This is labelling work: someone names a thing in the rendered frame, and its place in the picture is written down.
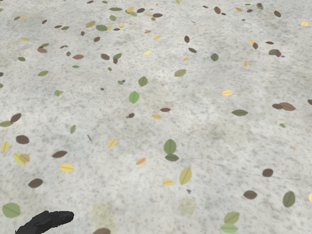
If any left robot hand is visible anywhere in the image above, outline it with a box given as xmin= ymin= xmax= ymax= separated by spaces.
xmin=15 ymin=211 xmax=74 ymax=234

